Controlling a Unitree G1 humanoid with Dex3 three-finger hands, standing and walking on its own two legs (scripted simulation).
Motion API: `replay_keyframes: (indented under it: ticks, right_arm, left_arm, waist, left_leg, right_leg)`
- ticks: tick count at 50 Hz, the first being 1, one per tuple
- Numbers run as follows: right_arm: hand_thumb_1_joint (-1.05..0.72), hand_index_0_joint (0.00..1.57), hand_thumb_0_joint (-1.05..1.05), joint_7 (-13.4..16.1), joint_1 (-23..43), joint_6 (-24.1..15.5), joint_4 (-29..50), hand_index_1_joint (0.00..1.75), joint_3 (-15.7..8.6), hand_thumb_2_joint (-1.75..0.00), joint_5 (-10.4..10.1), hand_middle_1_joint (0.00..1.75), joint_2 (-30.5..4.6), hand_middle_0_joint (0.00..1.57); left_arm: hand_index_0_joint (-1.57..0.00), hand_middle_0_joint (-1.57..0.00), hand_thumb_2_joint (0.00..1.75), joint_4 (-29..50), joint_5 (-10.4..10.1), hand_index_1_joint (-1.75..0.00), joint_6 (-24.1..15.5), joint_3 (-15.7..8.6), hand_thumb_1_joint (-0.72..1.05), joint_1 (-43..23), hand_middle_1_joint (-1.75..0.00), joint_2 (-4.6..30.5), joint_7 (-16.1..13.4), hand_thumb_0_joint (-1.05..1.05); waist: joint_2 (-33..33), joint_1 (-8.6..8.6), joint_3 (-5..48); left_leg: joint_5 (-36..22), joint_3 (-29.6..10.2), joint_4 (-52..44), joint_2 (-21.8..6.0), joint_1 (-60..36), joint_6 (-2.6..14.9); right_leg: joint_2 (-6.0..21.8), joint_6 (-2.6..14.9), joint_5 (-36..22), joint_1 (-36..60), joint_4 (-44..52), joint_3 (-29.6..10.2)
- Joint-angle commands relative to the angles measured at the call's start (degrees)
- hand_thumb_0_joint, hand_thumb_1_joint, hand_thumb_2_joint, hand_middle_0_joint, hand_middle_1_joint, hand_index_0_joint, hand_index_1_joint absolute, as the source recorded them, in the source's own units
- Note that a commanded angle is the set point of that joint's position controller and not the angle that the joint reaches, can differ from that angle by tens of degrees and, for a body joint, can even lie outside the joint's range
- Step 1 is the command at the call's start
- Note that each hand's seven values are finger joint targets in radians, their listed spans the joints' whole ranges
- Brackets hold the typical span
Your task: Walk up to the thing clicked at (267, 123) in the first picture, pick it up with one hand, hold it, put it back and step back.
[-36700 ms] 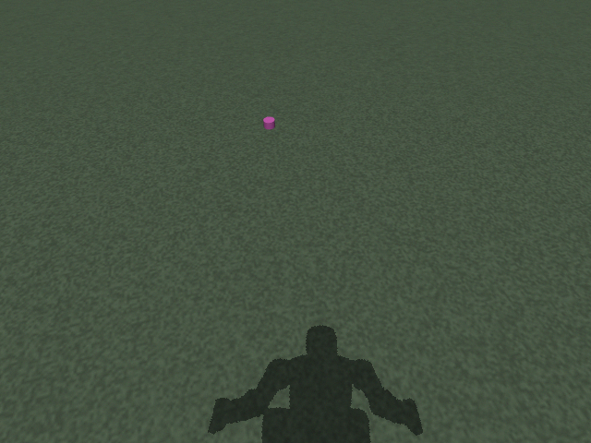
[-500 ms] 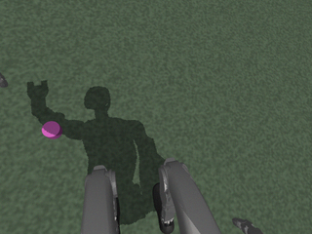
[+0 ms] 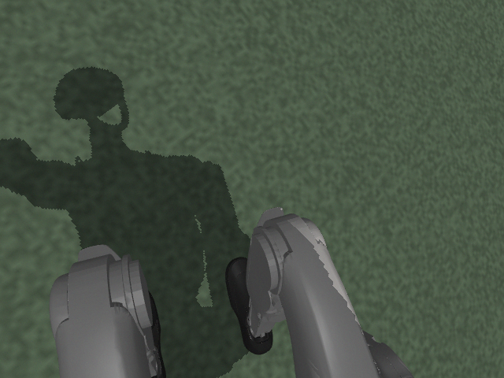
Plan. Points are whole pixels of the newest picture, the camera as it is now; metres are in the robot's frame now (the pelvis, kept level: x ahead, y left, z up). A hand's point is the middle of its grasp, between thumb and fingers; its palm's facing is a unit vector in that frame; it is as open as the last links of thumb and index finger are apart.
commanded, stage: approach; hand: left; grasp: from above
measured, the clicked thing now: out of the picture +0.48 +0.38 -0.32
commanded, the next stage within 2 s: rest palm in 0.12 s
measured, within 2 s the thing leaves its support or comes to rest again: neither
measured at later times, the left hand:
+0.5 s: hand out of the picture +0.47 +0.36 -0.25, palm faces -0.46 -0.14 -0.88, open 14.1 cm
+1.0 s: hand out of the picture +0.47 +0.36 -0.27, palm faces -0.42 -0.12 -0.90, open 14.3 cm
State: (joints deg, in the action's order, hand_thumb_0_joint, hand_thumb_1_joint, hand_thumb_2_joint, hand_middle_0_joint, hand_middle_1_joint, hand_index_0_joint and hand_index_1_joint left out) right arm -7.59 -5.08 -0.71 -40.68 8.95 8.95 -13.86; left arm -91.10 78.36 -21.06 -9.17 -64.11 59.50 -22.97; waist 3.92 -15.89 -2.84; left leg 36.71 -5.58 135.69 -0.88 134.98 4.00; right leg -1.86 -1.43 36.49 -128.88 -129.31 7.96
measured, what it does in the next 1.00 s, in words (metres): stands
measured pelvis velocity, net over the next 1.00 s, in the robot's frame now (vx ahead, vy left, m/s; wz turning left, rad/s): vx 0.01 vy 0.00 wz -0.11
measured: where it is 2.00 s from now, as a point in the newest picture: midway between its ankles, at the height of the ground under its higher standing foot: (202, 338)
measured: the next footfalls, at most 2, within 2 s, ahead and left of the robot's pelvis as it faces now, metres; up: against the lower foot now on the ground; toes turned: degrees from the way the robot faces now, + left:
none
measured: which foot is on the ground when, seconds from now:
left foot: down 0.00-1.00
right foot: down 0.00-1.00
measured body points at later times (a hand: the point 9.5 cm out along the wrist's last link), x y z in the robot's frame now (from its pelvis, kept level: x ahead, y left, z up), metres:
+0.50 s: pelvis +0.01 +0.00 -0.03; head +0.30 +0.11 +0.30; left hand +0.49 +0.36 -0.20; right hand +0.06 -0.27 -0.09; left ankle +0.08 +0.11 -0.31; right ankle +0.11 -0.11 -0.31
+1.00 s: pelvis +0.01 +0.00 -0.04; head +0.29 +0.14 +0.29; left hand +0.48 +0.37 -0.22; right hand +0.09 -0.26 -0.09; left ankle +0.08 +0.11 -0.31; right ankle +0.11 -0.11 -0.31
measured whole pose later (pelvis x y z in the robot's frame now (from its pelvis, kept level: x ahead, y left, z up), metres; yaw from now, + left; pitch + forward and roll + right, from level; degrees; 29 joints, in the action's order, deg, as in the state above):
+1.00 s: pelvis +0.01 +0.00 -0.04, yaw -6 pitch +27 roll -16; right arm -10.0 -2.5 -7.4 -34.6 18.5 12.7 -18.7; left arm -97.0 77.5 -17.9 -8.0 -61.3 67.8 -31.8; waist 10.3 -19.7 -9.0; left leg 41.0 -12.8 146.6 -2.1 135.1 3.5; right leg -4.3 -1.8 37.4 -127.4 -135.0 14.2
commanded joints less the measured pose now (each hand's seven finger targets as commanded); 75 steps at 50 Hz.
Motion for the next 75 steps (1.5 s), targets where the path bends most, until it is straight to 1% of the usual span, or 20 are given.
replay_keyframes:
  ticks: [1, 7, 12, 20, 23, 26, 27, 29, 36, 42, 46, 50, 51, 52, 58, 61, 63, 68, 69, 75]
  right_arm:
    - [-0.92, 0.2, 0.0, 0.98, -15.12, -1.19, -0.97, 0.3, -3.4, -0.9, 0.66, 0.3, -18.41, 0.2]
    - [-0.92, 0.2, 0.0, 0.59, -14.54, -1.92, 0.29, 0.3, -0.8, -0.9, 1.41, 0.3, -19.56, 0.2]
    - [-0.92, 0.2, 0.0, -0.05, -13.79, -2.52, 2.83, 0.3, -0.08, -0.9, 1.77, 0.3, -21.63, 0.2]
    - [-0.91, 0.2, 0.0, -0.86, -12.23, -3.28, 3.72, 0.3, 1.0, -0.9, 1.63, 0.3, -22.29, 0.2]
    - [-0.91, 0.2, 0.0, -0.81, -11.81, -3.44, 3.32, 0.3, 1.28, -0.9, 1.53, 0.3, -22.61, 0.2]
    - [-0.91, 0.2, 0.0, -0.35, -11.9, -3.55, 3.9, 0.3, 1.3, -0.9, 1.67, 0.3, -23.45, 0.2]
    - [-0.91, 0.2, 0.0, -0.32, -10.89, -3.66, 4.7, 0.3, 1.56, -0.9, 1.85, 0.3, -23.25, 0.2]
    - [-0.91, 0.2, 0.0, -0.01, -10.24, -3.75, 4.21, 0.3, 2.43, -0.9, 2.19, 0.3, -23.0, 0.2]
    - [-0.91, 0.2, 0.0, 0.05, -8.03, -4.17, 4.72, 0.3, 4.01, -0.91, 3.17, 0.3, -23.82, 0.2]
    - [-0.92, 0.2, 0.0, -0.85, -7.44, -5.12, 4.48, 0.3, 4.16, -0.91, 3.8, 0.3, -23.95, 0.2]
    - [-0.92, 0.2, 0.0, -1.39, -7.58, -6.09, 4.26, 0.3, 3.74, -0.91, 3.58, 0.3, -24.5, 0.2]
    - [-0.92, 0.2, 0.0, -1.67, -8.12, -7.3, 5.68, 0.3, 3.63, -0.91, 3.23, 0.3, -25.48, 0.2]
    - [-0.92, 0.2, 0.0, -1.72, -8.23, -7.39, 5.51, 0.3, 3.72, -0.91, 3.14, 0.3, -25.21, 0.2]
    - [-0.92, 0.2, 0.0, -1.75, -7.81, -7.62, 5.98, 0.3, 3.68, -0.91, 2.95, 0.3, -25.27, 0.2]
    - [-0.92, 0.2, 0.0, -1.1, -7.87, -7.29, 5.79, 0.3, 4.87, -0.91, 2.66, 0.3, -24.59, 0.2]
    - [-0.92, 0.2, 0.0, -0.98, -7.93, -6.76, 5.88, 0.3, 5.27, -0.91, 2.78, 0.3, -24.75, 0.2]
    - [-0.92, 0.2, 0.0, -0.94, -8.0, -6.53, 5.95, 0.3, 5.92, -0.91, 3.0, 0.3, -24.55, 0.2]
    - [-0.91, 0.2, 0.0, -0.92, -7.59, -6.29, 5.54, 0.3, 5.89, -0.91, 3.63, 0.3, -24.92, 0.2]
    - [-0.91, 0.2, 0.0, -0.92, -7.32, -6.26, 5.34, 0.3, 6.14, -0.91, 3.74, 0.3, -24.87, 0.2]
    - [-0.91, 0.2, 0.0, -1.23, -6.41, -6.83, 5.24, 0.3, 5.87, -0.91, 4.16, 0.3, -25.54, 0.2]
  left_arm:
    - [-0.13, -0.09, 0.89, 6.85, -1.93, -1.09, 1.15, -0.45, -0.48, -17.65, -1.13, 17.2, -2.32, 0.0]
    - [-0.15, -0.11, 0.88, 2.8, -1.32, -1.05, 1.56, -1.36, -0.47, -13.8, -1.09, 20.41, -4.58, 0.0]
    - [-0.14, -0.13, 0.9, 9.37, -1.68, -0.98, 2.65, -6.65, -0.48, -11.79, -1.0, 26.78, -7.28, 0.0]
    - [-0.08, -0.07, 0.96, 4.52, -5.79, -1.01, 5.77, -4.01, -0.55, -5.79, -1.02, 23.36, -6.14, 0.0]
    - [-0.08, -0.07, 0.96, 4.14, -6.82, -1.03, 5.15, -1.43, -0.55, -7.33, -1.04, 21.43, -4.31, 0.0]
    - [-0.07, -0.06, 0.97, 2.4, -7.27, -1.03, 3.84, -2.92, -0.56, -6.31, -1.04, 23.55, -3.05, 0.0]
    - [-0.08, -0.07, 0.97, 3.05, -7.18, -1.03, 2.94, -0.98, -0.56, -7.6, -1.04, 21.22, -2.63, 0.0]
    - [-0.08, -0.07, 0.97, 3.06, -6.83, -1.04, 1.44, -0.75, -0.56, -8.06, -1.05, 21.74, -2.62, 0.0]
    - [-0.07, -0.07, 0.98, 6.29, -3.57, -1.04, -2.09, 0.07, -0.56, -9.89, -1.05, 23.21, -5.96, 0.0]
    - [-0.06, -0.07, 1.01, 3.71, -1.02, -1.03, 0.19, -1.02, -0.59, -8.83, -1.02, 23.93, -10.81, 0.0]
    - [-0.07, -0.07, 0.98, 0.51, -1.41, -1.03, 3.0, 0.85, -0.57, -9.67, -1.03, 22.28, -11.64, 0.0]
    - [-0.07, -0.06, 0.96, -0.1, -3.0, -1.05, 5.37, -0.12, -0.55, -9.11, -1.06, 23.96, -10.09, 0.0]
    - [-0.08, -0.07, 0.96, 0.36, -3.66, -1.05, 5.62, 1.08, -0.55, -9.2, -1.06, 22.96, -9.39, 0.0]
    - [-0.08, -0.07, 0.96, -0.33, -4.62, -1.05, 5.78, -0.61, -0.55, -8.27, -1.06, 24.37, -9.02, 0.0]
    - [-0.08, -0.06, 0.95, 1.9, -7.51, -1.05, 4.09, -1.35, -0.55, -5.91, -1.07, 25.95, -5.65, 0.0]
    - [-0.07, -0.07, 0.95, 3.87, -7.33, -1.06, 2.62, -2.06, -0.55, -4.51, -1.07, 27.41, -5.12, 0.0]
    - [-0.07, -0.07, 0.96, 4.52, -7.18, -1.05, 1.41, -1.82, -0.56, -4.56, -1.06, 27.19, -5.21, 0.0]
    - [-0.07, -0.06, 0.96, 5.6, -6.27, -1.05, -0.65, -1.97, -0.54, -4.85, -1.06, 27.41, -6.78, 0.0]
    - [-0.07, -0.06, 0.96, 3.97, -6.18, -1.04, -0.67, -3.33, -0.54, -3.72, -1.05, 28.25, -7.46, 0.0]
    - [-0.07, -0.06, 0.95, 1.62, -4.26, -1.04, -0.07, -1.92, -0.52, -4.56, -1.05, 26.41, -9.86, 0.0]
  waist:
    - [-25.03, -2.9, 41.72]
    - [-27.37, -3.37, 39.79]
    - [-34.47, -1.74, 43.51]
    - [-27.72, -3.08, 35.71]
    - [-26.26, -4.39, 32.4]
    - [-22.39, -5.25, 31.12]
    - [-22.1, -5.94, 30.92]
    - [-22.56, -6.01, 29.81]
    - [-30.08, -5.33, 31.01]
    - [-32.27, -5.51, 29.54]
    - [-31.52, -6.3, 25.85]
    - [-29.21, -6.45, 27.02]
    - [-29.06, -5.98, 27.51]
    - [-27.81, -5.77, 27.88]
    - [-26.91, -5.01, 30.21]
    - [-27.65, -4.21, 31.55]
    - [-27.47, -5.12, 31.11]
    - [-27.48, -4.89, 29.17]
    - [-26.95, -4.51, 29.53]
    - [-27.72, -5.46, 27.34]
  left_leg:
    - [-7.46, -1.23, -11.19, -0.11, -36.93, -2.12]
    - [-14.12, -1.74, -8.01, -0.71, -36.85, -2.42]
    - [-24.94, -3.08, -7.33, -1.81, -43.49, -3.47]
    - [-15.4, -2.8, -5.93, -1.87, -31.94, -2.18]
    - [-10.36, -3.97, -6.6, -2.04, -30.0, -2.34]
    - [-8.57, -4.41, -5.87, -2.17, -27.52, -2.09]
    - [-7.84, -4.56, -5.81, -2.28, -27.72, -2.07]
    - [-6.45, -4.9, -5.57, -2.44, -28.14, -2.19]
    - [-9.7, -7.29, -7.05, -3.29, -36.48, -4.02]
    - [-13.44, -7.18, -6.74, -3.61, -37.17, -4.28]
    - [-10.68, -7.08, -7.02, -3.53, -33.33, -4.11]
    - [-9.91, -7.4, -6.71, -3.39, -32.82, -3.79]
    - [-9.82, -6.93, -6.41, -3.31, -32.41, -3.67]
    - [-9.26, -7.19, -6.35, -3.28, -31.61, -3.55]
    - [-9.86, -6.65, -5.52, -3.25, -30.52, -3.23]
    - [-12.63, -6.31, -4.87, -3.4, -31.82, -3.27]
    - [-14.22, -6.26, -4.02, -3.49, -32.3, -3.11]
    - [-12.24, -5.4, -3.75, -3.56, -30.6, -2.88]
    - [-11.81, -5.92, -3.98, -3.7, -30.56, -2.96]
    - [-9.69, -8.15, -6.12, -4.14, -32.15, -3.83]
  right_leg:
    - [-1.84, 3.1, -8.1, 16.13, 10.66, 2.26]
    - [-2.96, 3.17, -13.54, 17.9, 7.8, 3.78]
    - [-3.14, 3.13, -19.66, 20.11, 4.88, 4.91]
    - [-4.19, 2.82, -16.01, 22.02, 6.2, 5.27]
    - [-4.22, 2.89, -12.02, 19.96, 6.36, 5.96]
    - [-4.03, 2.57, -11.56, 21.53, 6.66, 6.08]
    - [-4.22, 2.49, -11.16, 21.17, 6.76, 6.34]
    - [-4.29, 2.52, -10.08, 20.3, 6.9, 6.55]
    - [-4.32, 2.68, -11.09, 17.06, 4.11, 8.45]
    - [-4.37, 2.85, -13.37, 14.83, 2.94, 8.57]
    - [-4.28, 2.93, -12.64, 13.0, 3.03, 8.53]
    - [-4.12, 2.62, -12.38, 14.72, 3.38, 8.51]
    - [-4.37, 2.68, -12.4, 16.04, 3.83, 8.26]
    - [-4.19, 2.56, -12.12, 16.36, 3.75, 8.35]
    - [-4.41, 2.39, -12.75, 21.4, 4.78, 8.0]
    - [-4.73, 2.47, -14.4, 23.05, 4.8, 7.73]
    - [-4.8, 2.3, -15.42, 23.5, 4.95, 7.86]
    - [-5.42, 2.45, -14.31, 23.95, 5.85, 7.66]
    - [-5.36, 2.48, -13.82, 23.45, 5.55, 8.1]
    - [-5.16, 2.66, -11.79, 18.26, 3.78, 9.86]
